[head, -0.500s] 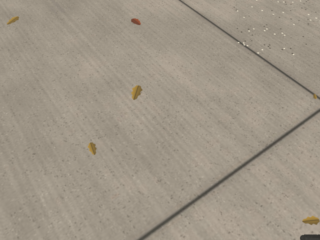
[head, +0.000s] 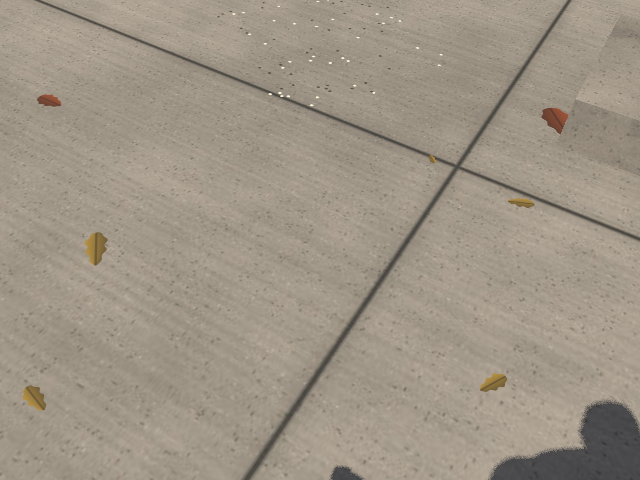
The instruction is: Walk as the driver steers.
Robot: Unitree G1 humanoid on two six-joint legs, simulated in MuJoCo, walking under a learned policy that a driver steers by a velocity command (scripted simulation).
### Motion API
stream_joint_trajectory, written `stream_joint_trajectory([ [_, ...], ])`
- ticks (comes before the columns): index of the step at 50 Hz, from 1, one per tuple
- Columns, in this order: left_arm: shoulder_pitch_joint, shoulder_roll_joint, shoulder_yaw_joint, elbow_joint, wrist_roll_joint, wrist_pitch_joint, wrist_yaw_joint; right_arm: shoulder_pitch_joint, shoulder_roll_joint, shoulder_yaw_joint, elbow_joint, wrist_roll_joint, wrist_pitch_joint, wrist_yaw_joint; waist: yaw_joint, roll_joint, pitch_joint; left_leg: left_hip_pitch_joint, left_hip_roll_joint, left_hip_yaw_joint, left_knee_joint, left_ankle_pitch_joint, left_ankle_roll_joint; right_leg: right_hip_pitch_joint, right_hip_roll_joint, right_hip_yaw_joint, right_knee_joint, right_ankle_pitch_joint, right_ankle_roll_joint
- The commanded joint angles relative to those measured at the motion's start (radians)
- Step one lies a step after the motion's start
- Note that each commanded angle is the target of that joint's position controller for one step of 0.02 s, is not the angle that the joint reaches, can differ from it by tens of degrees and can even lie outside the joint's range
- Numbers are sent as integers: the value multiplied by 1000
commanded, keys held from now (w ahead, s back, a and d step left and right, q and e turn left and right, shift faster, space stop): w+e+shift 0.14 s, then w+q+shift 0.86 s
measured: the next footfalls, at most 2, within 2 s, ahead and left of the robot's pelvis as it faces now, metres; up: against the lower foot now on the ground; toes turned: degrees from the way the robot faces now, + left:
right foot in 0.40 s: +0.31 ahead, -0.23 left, +0.00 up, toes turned -10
left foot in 0.86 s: +0.73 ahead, -0.10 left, +0.00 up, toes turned +17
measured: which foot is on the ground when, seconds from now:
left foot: down 0.00-0.40, up 0.42-0.84, down 0.86-1.00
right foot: up 0.00-0.38, down 0.40-0.86, up 0.88-1.00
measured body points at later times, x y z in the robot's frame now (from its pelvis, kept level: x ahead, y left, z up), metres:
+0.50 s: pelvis +0.25 -0.12 -0.02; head +0.29 -0.12 +0.43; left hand +0.47 +0.09 -0.11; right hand +0.14 -0.36 -0.15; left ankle +0.07 +0.06 -0.64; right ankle +0.27 -0.22 -0.75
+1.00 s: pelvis +0.67 -0.11 -0.04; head +0.69 -0.12 +0.41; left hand +0.76 +0.16 -0.13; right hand +0.79 -0.38 -0.17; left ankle +0.69 -0.11 -0.75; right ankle +0.63 -0.30 -0.62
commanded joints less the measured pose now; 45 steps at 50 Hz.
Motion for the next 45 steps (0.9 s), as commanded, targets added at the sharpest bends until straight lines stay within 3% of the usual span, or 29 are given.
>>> stream_joint_trajectory([
  [1, -26, 79, 12, -71, 3, -37, -20, -19, -119, -16, -77, 2, -48, -14, -22, 129, 48, 176, 288, -252, -233, -278, 30, -349, -113, -23, 237, 116, 17],
  [3, -51, 64, 2, -92, -6, -47, -27, 44, -121, -12, -62, -9, -59, -4, -47, 124, 74, 174, 279, -181, -237, -244, 36, -402, -138, -46, 282, 180, 24],
  [4, -116, 64, 0, -86, 110, -4, -77, 113, -144, -12, -24, -45, -39, 17, -49, 16, 104, 78, 286, -152, -270, -280, 21, -363, -98, -71, 294, 172, 16],
  [5, -114, 56, 1, -92, 95, 14, -100, 115, -147, -16, -23, -43, -35, 25, -45, 62, 130, 65, 277, -111, -274, -263, 3, -372, -98, -68, 288, 196, 16],
  [7, -107, 62, 2, -79, 67, 22, -120, 126, -133, -10, -14, -34, -40, 27, -42, 121, 135, 82, 279, -49, -282, -231, -11, -389, -107, -67, 271, 243, 14],
  [10, -154, 37, -8, -73, 74, 2, -115, 223, -102, 3, 45, -37, -58, 28, -58, 99, 171, 135, 308, -79, -311, -238, 48, -425, -60, 9, 152, 246, -12],
  [13, -263, 34, -23, -101, 83, -19, -122, 262, -91, 11, 95, -23, -56, 24, -67, 108, 197, 215, 317, -46, -345, -130, 102, -410, -72, -78, -72, 204, -39],
  [15, -349, 9, -45, -128, 86, -31, -130, 301, -78, 20, 138, -13, -51, 25, -84, 142, 203, 223, 318, -48, -369, 76, 130, -299, -122, -219, -221, 172, -57],
  [16, -372, -7, -55, -136, 80, -37, -129, 320, -90, 19, 160, -17, -48, 24, -90, 149, 204, 234, 327, -39, -349, 232, 135, -233, -110, -235, -270, 120, -70],
  [17, -342, -15, -59, -131, 77, -42, -122, 308, -112, 16, 177, -18, -43, 22, -63, 156, 183, 235, 326, -12, -294, 427, 130, -133, -82, -247, -324, 49, -88],
  [18, -259, -7, -55, -113, 74, -47, -107, 292, -143, 11, 192, -16, -40, 21, -11, 172, 125, 214, 324, 12, -186, 748, 124, 34, -25, -272, -354, -23, -110],
  [19, -84, 27, -38, -68, 68, -57, -85, 277, -172, 6, 207, -13, -40, 21, 87, 178, 23, 156, 322, 26, 13, 1005, 117, 280, 18, -265, -373, -18, -125],
  [20, 180, 76, -14, 11, 72, -72, -61, 208, -183, 5, 195, -2, -45, 23, 235, 160, -115, -35, 270, 64, 297, 900, 91, 644, -26, -191, -428, 68, -137],
  [21, 325, 205, 20, 41, 102, -78, -32, 234, -64, 34, 137, 12, -54, 39, 247, -44, -319, -352, 148, 83, 685, 301, 77, 997, -331, 162, -507, -378, -151],
  [22, 350, 255, 24, 28, 102, -85, -24, 222, -3, 40, 94, 26, -59, 46, 223, -184, -426, -518, 38, -47, 921, -245, 89, 1006, -536, 586, -703, -684, -145],
  [23, 251, 187, 6, 47, 101, -83, -19, 109, -71, 14, 88, 27, -48, 42, 186, -63, -230, -584, 74, -93, 993, -110, 97, 807, -498, 539, -755, -571, -107],
  [24, 177, 111, -14, 57, 95, -86, -23, 109, -49, 16, 87, 24, -43, 47, 122, -34, -83, -583, 131, -69, 954, -12, 93, 665, -457, 341, -746, -372, -98],
  [25, 119, 61, -24, 61, 87, -92, -27, 133, -22, 19, 114, 20, -33, 54, 75, -43, -24, -545, 162, -50, 909, 30, 77, 570, -403, 199, -771, -212, -85],
  [27, 98, -9, -44, 82, 65, -100, -24, 178, 22, 21, 145, -6, 2, 68, 20, -113, 32, -502, 190, -24, 904, 55, 50, 462, -334, -9, -801, -61, -54],
  [30, 133, -51, -52, 136, 46, -127, -33, 68, 46, 22, 104, -9, 36, 87, 1, -94, 111, -600, 196, 10, 926, 130, 39, 442, -294, -193, -850, 162, -17],
  [32, 131, -66, -56, 153, 52, -141, -37, -22, 54, 30, 66, -5, 39, 95, -9, -92, 151, -604, 174, 58, 853, 222, 42, 399, -249, -312, -877, 322, -5],
  [36, 181, -33, -57, 197, 58, -146, -15, -181, 27, 46, -6, -7, 34, 112, -11, -37, 191, -597, 126, 177, 589, 291, 82, 493, -236, -436, -885, 736, -3],
  [38, 182, 22, -52, 196, 59, -140, 4, -195, 12, 51, -15, -4, 32, 117, -36, -39, 151, -445, 52, 256, 447, 300, 116, 542, -247, -473, -817, 1147, 12],
  [40, 162, 99, -34, 183, 61, -123, 30, -81, -39, 39, 15, 0, 43, 109, -117, -95, 47, -268, -12, 280, 420, 239, 142, 616, -291, -463, -633, 1494, 14],
  [41, 119, 131, -23, 166, 65, -107, 37, 69, -83, 22, 55, 0, 48, 100, -198, -109, -32, -110, -38, 261, 427, 178, 164, 604, -312, -445, -445, 1578, 7],
  [42, 51, 152, -15, 141, 72, -92, 36, 280, -135, -6, 117, -4, 52, 86, -299, -101, -112, 99, -39, 199, 398, 115, 203, 524, -327, -410, -178, 1536, -12],
  [43, 11, 143, -10, 131, 63, -79, 17, 416, -180, -37, 168, 5, 44, 64, -343, 7, -148, 303, -20, 104, 266, 104, 256, 368, -239, -405, 235, 1030, -30],
  [44, -38, -12, -51, 101, 75, -90, -15, 296, -202, -49, 171, 24, 48, 43, -231, 249, 2, 303, 39, -59, 257, 116, 275, 36, -29, -366, 603, -66, -36],
  [45, 82, -51, -70, -10, 66, -113, -14, 199, -287, -54, 120, -12, 47, 48, -56, 270, -118, 487, 200, -528, 172, 182, 451, -269, -2, -169, 789, -194, 4],
])
Over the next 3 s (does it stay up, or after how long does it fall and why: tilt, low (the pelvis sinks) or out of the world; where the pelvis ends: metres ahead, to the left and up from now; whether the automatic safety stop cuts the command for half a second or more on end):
stays up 2.33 0.38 -0.04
